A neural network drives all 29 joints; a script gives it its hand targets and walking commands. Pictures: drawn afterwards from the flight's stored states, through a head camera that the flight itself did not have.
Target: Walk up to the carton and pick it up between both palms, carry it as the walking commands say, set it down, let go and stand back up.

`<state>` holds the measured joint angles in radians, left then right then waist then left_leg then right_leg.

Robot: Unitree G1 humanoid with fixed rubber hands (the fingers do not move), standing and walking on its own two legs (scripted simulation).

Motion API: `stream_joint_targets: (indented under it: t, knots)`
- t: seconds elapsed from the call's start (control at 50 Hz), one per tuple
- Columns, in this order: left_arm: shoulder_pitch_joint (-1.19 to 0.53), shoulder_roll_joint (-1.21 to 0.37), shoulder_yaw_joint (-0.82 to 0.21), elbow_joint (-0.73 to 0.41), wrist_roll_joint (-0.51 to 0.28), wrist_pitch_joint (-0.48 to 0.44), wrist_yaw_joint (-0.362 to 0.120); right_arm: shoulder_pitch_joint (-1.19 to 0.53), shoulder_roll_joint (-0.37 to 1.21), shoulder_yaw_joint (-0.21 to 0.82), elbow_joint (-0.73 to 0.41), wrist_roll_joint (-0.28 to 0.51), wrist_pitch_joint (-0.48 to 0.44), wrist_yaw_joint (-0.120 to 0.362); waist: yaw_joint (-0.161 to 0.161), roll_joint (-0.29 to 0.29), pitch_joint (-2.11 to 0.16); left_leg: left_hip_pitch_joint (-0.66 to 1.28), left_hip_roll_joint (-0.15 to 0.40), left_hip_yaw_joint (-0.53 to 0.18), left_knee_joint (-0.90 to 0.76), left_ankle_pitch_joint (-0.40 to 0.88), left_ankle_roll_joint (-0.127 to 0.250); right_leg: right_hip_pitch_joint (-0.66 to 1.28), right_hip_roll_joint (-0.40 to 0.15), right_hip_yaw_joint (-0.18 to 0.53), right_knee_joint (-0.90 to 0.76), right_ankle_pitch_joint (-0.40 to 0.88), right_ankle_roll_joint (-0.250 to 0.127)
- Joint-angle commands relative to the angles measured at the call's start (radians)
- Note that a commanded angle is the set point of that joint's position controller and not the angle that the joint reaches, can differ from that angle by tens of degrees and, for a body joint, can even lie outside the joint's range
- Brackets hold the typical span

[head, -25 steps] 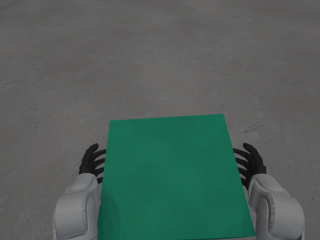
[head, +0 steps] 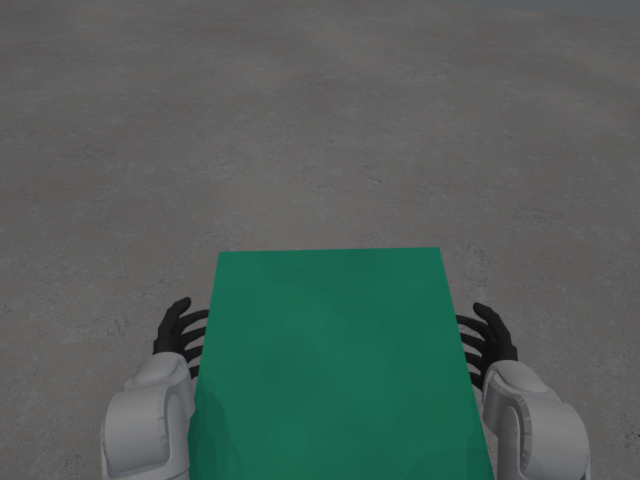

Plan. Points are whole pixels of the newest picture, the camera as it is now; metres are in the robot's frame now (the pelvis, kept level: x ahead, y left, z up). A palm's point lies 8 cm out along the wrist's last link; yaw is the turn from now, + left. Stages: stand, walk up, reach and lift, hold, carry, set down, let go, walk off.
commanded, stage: carry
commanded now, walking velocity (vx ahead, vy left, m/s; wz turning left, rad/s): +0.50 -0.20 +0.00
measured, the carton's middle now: (331, 379) +0.28 +0.00 -0.01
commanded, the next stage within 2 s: none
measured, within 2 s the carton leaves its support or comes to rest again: neither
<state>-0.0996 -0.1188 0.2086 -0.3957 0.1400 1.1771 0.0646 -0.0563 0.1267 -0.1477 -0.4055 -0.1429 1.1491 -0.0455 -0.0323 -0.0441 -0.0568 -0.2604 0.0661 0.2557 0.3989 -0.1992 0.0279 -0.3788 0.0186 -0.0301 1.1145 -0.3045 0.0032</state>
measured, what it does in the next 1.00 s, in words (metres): walks ahead: right foot, then left foot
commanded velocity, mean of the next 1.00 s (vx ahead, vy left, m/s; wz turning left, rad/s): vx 0.50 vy -0.20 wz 0.00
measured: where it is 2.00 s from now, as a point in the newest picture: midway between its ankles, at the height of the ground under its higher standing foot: (385, 230)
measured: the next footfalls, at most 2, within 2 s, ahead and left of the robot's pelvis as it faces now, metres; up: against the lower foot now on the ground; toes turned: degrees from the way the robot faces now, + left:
right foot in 0.26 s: +0.37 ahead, -0.19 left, +0.00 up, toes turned -7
left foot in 0.70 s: +0.62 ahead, -0.03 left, +0.00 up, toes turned +15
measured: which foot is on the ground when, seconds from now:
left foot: down 0.00-0.28, up 0.30-0.68, down 0.70-1.00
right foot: up 0.00-0.24, down 0.26-0.74, up 0.76-1.00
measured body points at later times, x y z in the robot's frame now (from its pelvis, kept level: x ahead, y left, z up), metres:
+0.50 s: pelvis +0.34 -0.12 +0.01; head +0.38 -0.13 +0.46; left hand +0.59 +0.09 +0.08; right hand +0.63 -0.27 +0.06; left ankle +0.32 -0.01 -0.68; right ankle +0.33 -0.19 -0.74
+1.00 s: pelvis +0.70 -0.18 +0.00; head +0.73 -0.16 +0.45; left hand +0.97 +0.01 +0.07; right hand +0.97 -0.35 +0.08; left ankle +0.58 -0.04 -0.74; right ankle +0.81 -0.33 -0.71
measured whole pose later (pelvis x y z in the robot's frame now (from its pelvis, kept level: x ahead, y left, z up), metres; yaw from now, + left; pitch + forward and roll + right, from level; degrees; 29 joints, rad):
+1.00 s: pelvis +0.70 -0.18 +0.00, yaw +0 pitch +4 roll -2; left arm -0.11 -0.13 0.19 -0.46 0.14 1.15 0.08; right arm -0.09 0.13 -0.15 -0.45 -0.12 1.16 -0.08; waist -0.01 -0.02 -0.01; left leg 0.00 0.14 0.23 0.24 -0.29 -0.08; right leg -0.53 -0.08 -0.11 0.57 -0.11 0.02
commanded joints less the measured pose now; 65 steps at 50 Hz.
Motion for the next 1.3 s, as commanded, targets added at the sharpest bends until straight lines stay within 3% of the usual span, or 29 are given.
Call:
stream_joint_targets:
  t: [0.0,0.1,0.18,0.22,0.24,0.26,0.28,0.3,0.34,0.38,0.5,0.58,0.66,0.68,0.7,0.72,0.74,0.78,0.8,0.84,0.94,1.02,1.06,1.08,1.1,1.12,1.16,1.22,1.28]
  knots:
    - [-0.418,-0.822,-0.797,-0.059,-0.435,-0.004,-0.285,-0.511,0.83,0.79,-0.095,0.49,0.01,0.294,0.038,0.109,-0.16,0.361,0.294,-0.299,-0.236,0.152,0.046,-0.257,-0.118,0.042,-0.138,0.07,0.015]
    - [-0.386,-0.804,-0.833,-0.105,-0.429,-0.001,-0.26,-0.462,0.773,0.765,-0.133,0.483,0.022,0.301,0.025,0.241,-0.127,0.311,0.224,-0.103,-0.207,0.386,-0.001,-0.134,-0.061,-0.135,-0.554,0.18,0.027]
    - [-0.398,-0.766,-0.856,-0.124,-0.431,0.016,-0.261,-0.437,0.735,0.748,-0.143,0.453,0.034,0.296,0.014,0.298,-0.182,0.348,0.214,-0.032,-0.12,0.591,-0.067,0.025,-0.011,-0.182,-0.713,0.312,0.006]
    - [-0.371,-0.753,-0.852,-0.102,-0.42,0.021,-0.265,-0.447,0.735,0.752,-0.143,0.45,0.041,0.295,0.038,0.257,-0.249,0.277,0.169,0.018,0.078,0.561,-0.101,0.255,0.022,-0.232,-0.778,0.356,-0.008]
    - [-0.353,-0.747,-0.837,-0.091,-0.416,0.022,-0.266,-0.457,0.737,0.752,-0.149,0.452,0.044,0.295,0.062,0.185,-0.308,0.167,0.126,0.021,0.277,0.426,-0.108,0.435,0.008,-0.205,-0.773,0.278,-0.016]
    - [-0.363,-0.736,-0.83,-0.102,-0.412,0.022,-0.267,-0.487,0.74,0.754,-0.149,0.458,0.048,0.298,0.073,0.029,-0.355,0.023,0.078,0.008,0.529,0.143,-0.104,0.523,-0.176,0.063,-0.829,0.084,-0.045]
    - [-0.333,-0.735,-0.805,-0.033,-0.386,0.019,-0.278,-0.464,0.742,0.771,-0.104,0.453,0.058,0.295,0.053,-0.235,-0.384,-0.282,-0.036,-0.081,0.747,-0.307,-0.101,0.656,-0.369,0.423,-0.905,-0.014,-0.187]
    - [-0.401,-0.766,-0.831,-0.081,-0.426,0.014,-0.287,-0.481,0.761,0.769,-0.1,0.45,0.046,0.293,0.042,-0.136,-0.379,-0.373,0.022,-0.178,0.81,-0.324,-0.047,0.67,-0.369,0.367,-0.894,0.049,-0.209]
    - [-0.431,-0.824,-0.826,-0.086,-0.45,0.0,-0.293,-0.547,0.796,0.791,-0.136,0.474,0.03,0.284,0.048,-0.049,-0.332,-0.33,0.083,-0.213,0.782,-0.232,-0.042,0.54,-0.329,0.209,-0.877,0.293,-0.214]
    - [-0.422,-0.86,-0.823,-0.075,-0.475,-0.006,-0.298,-0.564,0.798,0.784,-0.144,0.478,0.016,0.275,0.047,-0.061,-0.327,-0.293,0.091,-0.2,0.664,-0.169,-0.063,0.493,-0.295,0.115,-0.921,0.297,-0.189]
    - [-0.386,-0.799,-0.833,-0.083,-0.499,-0.009,-0.316,-0.454,0.778,0.772,-0.097,0.423,0.001,0.245,0.049,-0.08,-0.24,-0.326,0.042,-0.097,0.381,-0.127,-0.067,0.527,-0.296,0.045,-0.981,0.452,-0.218]
    - [-0.378,-0.78,-0.83,-0.074,-0.479,0.003,-0.314,-0.449,0.777,0.765,-0.082,0.416,0.007,0.245,0.051,-0.084,-0.179,-0.235,-0.01,-0.021,0.214,-0.004,-0.053,0.485,-0.22,-0.067,-0.944,0.622,-0.152]
    - [-0.367,-0.76,-0.811,-0.062,-0.453,0.013,-0.307,-0.473,0.798,0.755,-0.063,0.424,0.016,0.254,0.038,-0.077,-0.237,0.064,-0.084,0.072,0.002,0.149,-0.013,0.466,-0.139,-0.184,-0.65,1.001,-0.079]
    - [-0.384,-0.754,-0.804,-0.064,-0.445,0.015,-0.306,-0.468,0.81,0.758,-0.059,0.429,0.018,0.257,0.005,-0.07,-0.297,0.304,-0.016,-0.002,-0.021,0.156,0.027,0.315,-0.133,-0.203,-0.481,0.92,-0.048]
    - [-0.422,-0.746,-0.803,-0.071,-0.444,0.021,-0.31,-0.46,0.805,0.751,-0.049,0.424,0.019,0.26,-0.022,0.095,-0.314,0.455,0.201,-0.372,-0.104,-0.006,0.106,0.07,-0.062,-0.177,-0.208,0.59,-0.026]
    - [-0.46,-0.752,-0.8,-0.095,-0.45,0.026,-0.311,-0.472,0.806,0.756,-0.047,0.433,0.012,0.261,-0.004,0.345,-0.326,0.632,0.415,-0.801,-0.19,0.091,0.253,-0.256,0.088,-0.051,0.106,-0.088,0.023]
    - [-0.436,-0.762,-0.79,-0.043,-0.433,0.026,-0.314,-0.464,0.82,0.754,-0.044,0.429,0.015,0.262,0.006,0.217,-0.325,0.576,0.431,-0.745,-0.162,0.199,0.261,-0.308,-0.003,0.109,0.273,-0.074,0.007]
    - [-0.42,-0.82,-0.783,-0.003,-0.437,0.017,-0.309,-0.513,0.851,0.778,-0.061,0.454,0.014,0.275,0.02,0.074,-0.261,0.48,0.364,-0.498,-0.182,0.259,0.169,-0.312,-0.09,0.145,0.208,0.033,0.005]
    - [-0.412,-0.835,-0.776,0.011,-0.435,0.009,-0.307,-0.538,0.862,0.787,-0.058,0.475,0.014,0.284,0.03,0.059,-0.216,0.447,0.329,-0.405,-0.197,0.225,0.109,-0.304,-0.118,0.135,0.107,0.065,0.012]
    - [-0.433,-0.846,-0.788,-0.018,-0.439,-0.008,-0.297,-0.566,0.862,0.782,-0.068,0.505,0.007,0.294,0.043,0.112,-0.147,0.359,0.279,-0.271,-0.225,0.224,0.04,-0.247,-0.119,0.029,-0.136,0.08,0.02]
    - [-0.4,-0.826,-0.823,-0.057,-0.433,0.001,-0.275,-0.505,0.804,0.754,-0.111,0.485,0.021,0.296,0.022,0.246,-0.136,0.337,0.214,-0.082,-0.187,0.5,-0.009,-0.122,-0.054,-0.152,-0.579,0.199,0.029]
    - [-0.403,-0.781,-0.845,-0.082,-0.43,0.016,-0.275,-0.482,0.768,0.742,-0.125,0.46,0.033,0.291,0.022,0.294,-0.218,0.344,0.192,-0.013,-0.044,0.62,-0.076,0.108,0.002,-0.209,-0.722,0.338,0.003]
    - [-0.375,-0.772,-0.829,-0.062,-0.42,0.018,-0.278,-0.504,0.766,0.746,-0.133,0.466,0.038,0.292,0.068,0.194,-0.323,0.175,0.119,0.021,0.291,0.454,-0.102,0.449,0.006,-0.22,-0.765,0.314,-0.017]
    - [-0.364,-0.763,-0.827,-0.053,-0.408,0.019,-0.28,-0.51,0.765,0.75,-0.127,0.47,0.045,0.294,0.079,0.016,-0.406,-0.053,0.071,-0.009,0.556,0.162,-0.117,0.624,-0.207,0.105,-0.79,0.176,-0.102]
    - [-0.338,-0.766,-0.806,-0.002,-0.392,0.016,-0.289,-0.512,0.766,0.768,-0.105,0.467,0.049,0.294,0.057,-0.197,-0.415,-0.303,-0.039,-0.086,0.785,-0.3,-0.099,0.696,-0.366,0.408,-0.875,0.138,-0.229]
    - [-0.392,-0.796,-0.827,-0.037,-0.422,0.013,-0.295,-0.517,0.788,0.766,-0.087,0.463,0.039,0.294,0.047,-0.116,-0.398,-0.374,0.022,-0.186,0.844,-0.316,-0.048,0.687,-0.37,0.332,-0.859,0.209,-0.234]
    - [-0.414,-0.852,-0.816,-0.031,-0.445,-0.001,-0.301,-0.587,0.828,0.782,-0.115,0.483,0.025,0.286,0.051,-0.057,-0.345,-0.332,0.081,-0.221,0.798,-0.236,-0.044,0.556,-0.343,0.198,-0.864,0.406,-0.219]
    - [-0.399,-0.879,-0.812,-0.013,-0.481,-0.01,-0.313,-0.584,0.831,0.771,-0.114,0.48,0.007,0.27,0.046,-0.078,-0.329,-0.279,0.075,-0.191,0.595,-0.17,-0.065,0.51,-0.299,0.084,-0.926,0.372,-0.184]
    - [-0.391,-0.843,-0.819,-0.033,-0.497,-0.013,-0.323,-0.525,0.827,0.766,-0.091,0.453,-0.004,0.255,0.048,-0.081,-0.286,-0.295,0.048,-0.14,0.443,-0.17,-0.066,0.522,-0.309,0.059,-0.96,0.415,-0.21]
